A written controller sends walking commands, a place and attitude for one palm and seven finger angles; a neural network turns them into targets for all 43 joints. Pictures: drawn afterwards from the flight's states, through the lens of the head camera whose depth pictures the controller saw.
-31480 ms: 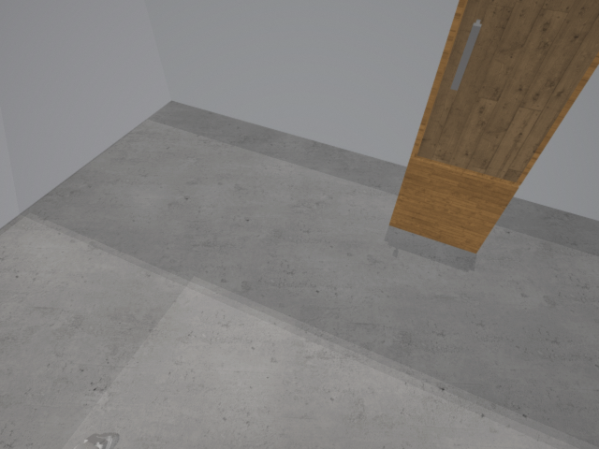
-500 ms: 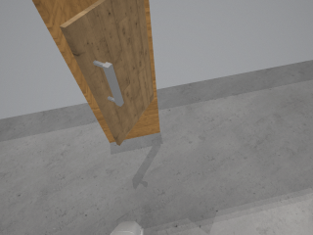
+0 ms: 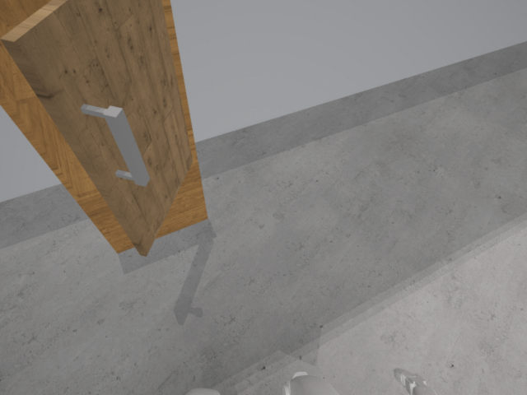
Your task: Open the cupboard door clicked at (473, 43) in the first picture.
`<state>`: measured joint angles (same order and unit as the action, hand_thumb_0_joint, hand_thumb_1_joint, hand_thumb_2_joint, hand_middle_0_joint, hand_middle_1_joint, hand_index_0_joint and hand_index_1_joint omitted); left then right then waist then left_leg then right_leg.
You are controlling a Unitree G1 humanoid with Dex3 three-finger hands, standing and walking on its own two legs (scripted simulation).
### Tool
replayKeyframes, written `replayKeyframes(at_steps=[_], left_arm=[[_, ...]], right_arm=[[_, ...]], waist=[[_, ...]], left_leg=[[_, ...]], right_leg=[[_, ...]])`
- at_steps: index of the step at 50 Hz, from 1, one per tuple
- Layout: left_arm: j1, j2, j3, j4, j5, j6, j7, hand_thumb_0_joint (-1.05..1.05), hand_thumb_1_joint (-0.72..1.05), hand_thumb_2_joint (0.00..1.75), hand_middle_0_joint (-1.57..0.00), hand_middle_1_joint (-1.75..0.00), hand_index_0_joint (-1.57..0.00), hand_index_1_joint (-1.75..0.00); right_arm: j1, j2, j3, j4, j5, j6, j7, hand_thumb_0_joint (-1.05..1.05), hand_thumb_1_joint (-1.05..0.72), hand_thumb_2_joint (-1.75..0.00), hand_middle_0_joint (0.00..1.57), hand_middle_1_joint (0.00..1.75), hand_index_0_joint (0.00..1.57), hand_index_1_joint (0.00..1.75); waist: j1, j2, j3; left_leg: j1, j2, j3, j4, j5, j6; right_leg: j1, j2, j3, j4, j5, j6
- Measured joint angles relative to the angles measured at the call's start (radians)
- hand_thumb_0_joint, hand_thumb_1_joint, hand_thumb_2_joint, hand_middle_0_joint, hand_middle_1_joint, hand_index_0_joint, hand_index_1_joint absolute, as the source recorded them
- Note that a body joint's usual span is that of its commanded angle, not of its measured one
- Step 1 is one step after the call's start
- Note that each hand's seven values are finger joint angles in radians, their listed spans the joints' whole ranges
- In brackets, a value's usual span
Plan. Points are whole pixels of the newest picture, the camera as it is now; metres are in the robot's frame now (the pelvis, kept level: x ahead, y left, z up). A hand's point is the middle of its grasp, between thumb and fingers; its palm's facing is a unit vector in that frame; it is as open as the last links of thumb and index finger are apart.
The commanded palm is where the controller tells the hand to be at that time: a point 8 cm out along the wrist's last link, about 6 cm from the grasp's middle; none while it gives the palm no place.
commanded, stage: walk to a spot facing it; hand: left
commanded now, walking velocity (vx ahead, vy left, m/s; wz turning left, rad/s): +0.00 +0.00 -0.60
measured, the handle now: (118, 148) +0.46 +0.30 +0.04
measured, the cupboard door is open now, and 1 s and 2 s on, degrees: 50 50 50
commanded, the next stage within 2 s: none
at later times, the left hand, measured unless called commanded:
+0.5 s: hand (192, 357) +0.18 +0.14 -0.17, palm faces -0.35 -0.92 -0.20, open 7.4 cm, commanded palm none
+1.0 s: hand (297, 295) +0.31 -0.04 -0.16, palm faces -0.61 -0.76 -0.21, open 7.4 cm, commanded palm none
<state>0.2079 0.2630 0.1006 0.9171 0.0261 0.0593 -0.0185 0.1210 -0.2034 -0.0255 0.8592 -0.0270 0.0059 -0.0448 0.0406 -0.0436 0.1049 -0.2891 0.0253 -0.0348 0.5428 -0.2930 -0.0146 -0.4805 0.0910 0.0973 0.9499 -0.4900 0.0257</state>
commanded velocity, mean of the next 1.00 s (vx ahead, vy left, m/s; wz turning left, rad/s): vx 0.22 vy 0.00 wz -0.55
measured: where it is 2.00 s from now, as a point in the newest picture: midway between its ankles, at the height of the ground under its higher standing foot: (383, 320)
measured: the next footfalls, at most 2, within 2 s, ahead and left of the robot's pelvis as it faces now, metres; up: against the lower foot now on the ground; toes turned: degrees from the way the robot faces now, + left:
right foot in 0.22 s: +0.03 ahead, -0.16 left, +0.00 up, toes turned -12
left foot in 0.48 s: +0.10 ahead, +0.09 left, +0.00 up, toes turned -15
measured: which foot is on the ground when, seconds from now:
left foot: down 0.00-0.22, up 0.24-0.46, down 0.48-0.84, up 0.86-1.00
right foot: up 0.00-0.20, down 0.22-0.48, up 0.50-0.82, down 0.84-1.00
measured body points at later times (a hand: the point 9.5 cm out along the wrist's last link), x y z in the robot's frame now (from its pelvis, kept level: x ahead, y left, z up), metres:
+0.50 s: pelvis +0.02 -0.01 -0.01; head +0.06 -0.02 +0.44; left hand +0.20 +0.19 -0.15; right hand -0.02 -0.29 -0.14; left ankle +0.06 +0.10 -0.74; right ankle -0.01 -0.15 -0.73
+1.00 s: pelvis +0.11 -0.13 +0.00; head +0.15 -0.17 +0.45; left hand +0.34 +0.00 -0.14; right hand -0.04 -0.32 -0.15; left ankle +0.18 +0.01 -0.66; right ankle +0.08 -0.20 -0.73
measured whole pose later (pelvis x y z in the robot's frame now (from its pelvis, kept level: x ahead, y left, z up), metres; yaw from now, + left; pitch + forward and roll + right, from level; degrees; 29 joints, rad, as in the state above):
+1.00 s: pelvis +0.11 -0.13 +0.00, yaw -37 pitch +1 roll +0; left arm 0.14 0.20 0.06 0.93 0.02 -0.02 -0.02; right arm 0.29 -0.21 -0.05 0.99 -0.02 0.01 0.00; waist -0.05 0.01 0.11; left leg -0.49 0.14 0.08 1.11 -0.37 -0.06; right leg -0.29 0.02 -0.08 0.52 -0.25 -0.06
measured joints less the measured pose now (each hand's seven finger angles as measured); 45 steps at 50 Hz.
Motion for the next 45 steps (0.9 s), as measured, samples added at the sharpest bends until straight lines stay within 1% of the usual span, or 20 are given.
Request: replayKeyframes(at_steps=[2,4,8,10,11,12,14,17,20,24,26,27,29,31,33,35,39,42,43,45], left_arm=[[-0.025,0.011,0.004,-0.01,-0.003,0.0,-0.008,0.0,0.91,0.89,-0.2,-0.3,-0.2,-0.3],[-0.043,0.014,0.002,-0.019,-0.006,0.003,-0.015,0.0,0.91,0.89,-0.2,-0.3,-0.2,-0.3],[-0.07,0.014,-0.009,-0.029,-0.009,0.003,-0.028,0.0,0.91,0.89,-0.2,-0.29,-0.2,-0.3],[-0.079,0.015,-0.015,-0.034,-0.01,-0.003,-0.031,0.0,0.91,0.89,-0.19,-0.29,-0.2,-0.3],[-0.076,0.023,-0.019,-0.043,-0.009,-0.011,-0.032,0.0,0.91,0.89,-0.2,-0.29,-0.2,-0.3],[-0.081,0.021,-0.019,-0.042,-0.007,-0.023,-0.025,0.0,0.91,0.89,-0.2,-0.29,-0.2,-0.3],[-0.093,0.006,-0.029,-0.039,-0.007,-0.031,-0.01,0.0,0.91,0.89,-0.2,-0.29,-0.2,-0.3],[-0.092,-0.008,-0.035,-0.039,-0.004,-0.023,0.008,0.0,0.91,0.89,-0.2,-0.3,-0.2,-0.3],[-0.083,-0.016,-0.039,-0.032,0.0,-0.014,0.013,0.0,0.91,0.89,-0.2,-0.3,-0.2,-0.3],[-0.056,-0.03,-0.042,-0.023,-0.002,-0.001,0.0,0.0,0.9,0.89,-0.2,-0.3,-0.2,-0.3],[-0.048,-0.038,-0.038,-0.022,-0.007,0.012,-0.013,0.0,0.9,0.89,-0.2,-0.3,-0.2,-0.3],[-0.048,-0.037,-0.033,-0.02,-0.005,0.015,-0.021,0.0,0.9,0.89,-0.2,-0.3,-0.2,-0.3],[-0.054,-0.032,-0.023,-0.017,0.004,0.009,-0.036,0.0,0.9,0.89,-0.2,-0.3,-0.2,-0.3],[-0.064,-0.03,-0.017,-0.021,0.007,0.0,-0.048,0.0,0.91,0.89,-0.2,-0.3,-0.2,-0.3],[-0.074,-0.033,-0.017,-0.025,0.007,-0.009,-0.055,0.0,0.91,0.89,-0.2,-0.3,-0.2,-0.3],[-0.085,-0.037,-0.02,-0.025,0.005,-0.014,-0.058,0.0,0.91,0.89,-0.2,-0.3,-0.2,-0.3],[-0.112,-0.039,-0.029,-0.017,0.004,-0.016,-0.061,0.0,0.91,0.89,-0.2,-0.29,-0.2,-0.3],[-0.133,-0.037,-0.035,-0.021,0.005,-0.037,-0.062,0.0,0.91,0.89,-0.2,-0.3,-0.2,-0.3],[-0.139,-0.036,-0.033,-0.026,0.004,-0.056,-0.056,0.0,0.91,0.89,-0.2,-0.3,-0.2,-0.3],[-0.138,-0.046,-0.034,-0.028,-0.008,-0.081,-0.036,0.0,0.91,0.89,-0.2,-0.3,-0.2,-0.3]], right_arm=[[0.033,0.002,0.007,0.004,-0.005,0.003,0.001,0.0,-0.91,-0.9,0.2,0.3,0.21,0.3],[0.06,-0.002,0.007,0.011,-0.008,0.007,0.002,0.0,-0.91,-0.9,0.2,0.3,0.21,0.3],[0.106,-0.02,-0.001,0.025,-0.008,0.012,0.01,0.01,-0.9,-0.9,0.2,0.3,0.21,0.3],[0.129,-0.033,-0.008,0.031,-0.005,0.017,0.014,0.01,-0.9,-0.9,0.2,0.3,0.21,0.3],[0.146,-0.038,-0.011,0.03,0.0,0.021,0.018,0.01,-0.9,-0.9,0.2,0.3,0.21,0.3],[0.146,-0.048,-0.016,0.036,0.005,0.028,0.02,0.01,-0.9,-0.9,0.2,0.3,0.21,0.3],[0.126,-0.069,-0.027,0.054,0.012,0.047,0.018,0.01,-0.9,-0.9,0.2,0.3,0.21,0.3],[0.099,-0.075,-0.034,0.065,0.017,0.055,0.018,0.01,-0.91,-0.9,0.2,0.3,0.2,0.3],[0.089,-0.062,-0.033,0.051,0.019,0.043,0.02,0.01,-0.91,-0.9,0.2,0.3,0.2,0.3],[0.113,-0.05,-0.022,0.024,0.012,0.01,0.026,0.01,-0.91,-0.9,0.2,0.3,0.2,0.3],[0.136,-0.047,-0.015,0.019,-0.003,-0.016,0.021,0.01,-0.91,-0.9,0.2,0.3,0.2,0.3],[0.149,-0.039,-0.011,0.023,-0.008,-0.023,0.021,0.0,-0.91,-0.9,0.2,0.3,0.2,0.3],[0.184,-0.02,-0.003,0.035,-0.013,-0.033,0.024,0.0,-0.91,-0.9,0.2,0.3,0.2,0.3],[0.216,-0.005,0.004,0.053,-0.013,-0.039,0.024,0.0,-0.91,-0.9,0.2,0.3,0.2,0.3],[0.243,0.004,0.008,0.068,-0.012,-0.046,0.024,0.0,-0.91,-0.9,0.2,0.3,0.2,0.3],[0.265,0.009,0.007,0.082,-0.013,-0.05,0.026,0.0,-0.91,-0.9,0.2,0.3,0.21,0.3],[0.302,0.009,0.002,0.101,-0.016,-0.049,0.033,0.0,-0.9,-0.9,0.2,0.3,0.21,0.3],[0.339,0.003,-0.001,0.117,-0.009,-0.04,0.038,0.0,-0.9,-0.9,0.2,0.3,0.21,0.3],[0.337,0.003,-0.001,0.129,0.0,-0.029,0.042,0.0,-0.9,-0.9,0.2,0.3,0.21,0.3],[0.294,-0.005,-0.005,0.155,0.01,-0.002,0.044,0.01,-0.91,-0.9,0.2,0.3,0.21,0.3]], waist=[[0.0,0.003,0.013],[-0.005,0.019,0.022],[-0.03,0.051,0.026],[-0.044,0.063,0.022],[-0.05,0.051,0.011],[-0.051,0.055,0.01],[-0.063,0.072,0.028],[-0.069,0.056,0.033],[-0.07,0.024,0.02],[-0.071,0.015,-0.024],[-0.078,0.034,-0.044],[-0.08,0.032,-0.048],[-0.079,0.024,-0.056],[-0.071,0.019,-0.058],[-0.066,0.024,-0.054],[-0.069,0.032,-0.047],[-0.096,0.042,-0.034],[-0.111,0.051,-0.025],[-0.104,0.047,-0.018],[-0.099,0.055,0.008]], left_leg=[[0.019,0.019,0.018,-0.018,0.007,-0.01],[0.035,0.044,0.038,-0.028,0.008,-0.015],[0.048,0.09,0.088,-0.005,-0.02,-0.032],[0.039,0.11,0.111,0.042,-0.052,-0.046],[0.02,0.108,0.128,0.088,-0.076,-0.051],[-0.012,0.111,0.127,0.174,-0.144,-0.053],[-0.082,0.091,0.086,0.368,-0.24,-0.049],[-0.151,0.058,0.076,0.507,-0.225,-0.051],[-0.145,0.033,0.091,0.41,-0.189,-0.054],[-0.039,0.014,0.107,0.106,-0.139,-0.037],[-0.036,0.035,0.112,0.078,-0.04,0.009],[-0.03,0.044,0.122,0.082,-0.033,0.019],[0.006,0.057,0.143,0.043,-0.033,0.019],[0.054,0.068,0.166,-0.027,-0.016,0.005],[0.098,0.082,0.194,-0.084,-0.001,-0.007],[0.134,0.097,0.224,-0.117,-0.001,-0.016],[0.191,0.125,0.287,-0.114,-0.046,-0.049],[0.187,0.162,0.31,0.009,-0.13,-0.073],[0.143,0.168,0.288,0.148,-0.181,-0.066],[0.015,0.145,0.181,0.462,-0.222,-0.05]], right_leg=[[-0.041,-0.037,-0.044,0.106,0.002,0.016],[-0.04,-0.072,-0.081,0.09,0.009,0.023],[0.041,-0.104,-0.131,-0.117,0.039,0.01],[0.111,-0.104,-0.149,-0.258,0.119,-0.006],[0.152,-0.116,-0.141,-0.343,0.208,-0.026],[0.143,-0.112,-0.128,-0.341,0.235,-0.037],[0.128,-0.097,-0.111,-0.299,0.195,-0.038],[0.14,-0.086,-0.069,-0.331,0.194,-0.032],[0.152,-0.082,-0.024,-0.368,0.22,-0.029],[0.139,-0.06,0.019,-0.339,0.186,-0.027],[0.08,-0.043,-0.006,-0.196,0.033,-0.033],[0.045,-0.048,-0.029,-0.1,0.009,-0.034],[-0.02,-0.072,-0.072,0.069,0.043,-0.03],[-0.066,-0.106,-0.106,0.143,0.116,-0.02],[-0.085,-0.134,-0.132,0.117,0.16,-0.013],[-0.078,-0.151,-0.154,0.018,0.173,-0.013],[-0.022,-0.154,-0.196,-0.192,0.166,-0.03],[0.075,-0.13,-0.226,-0.344,0.174,-0.072],[0.072,-0.127,-0.219,-0.334,0.239,-0.085],[0.079,-0.111,-0.213,-0.286,0.225,-0.093]])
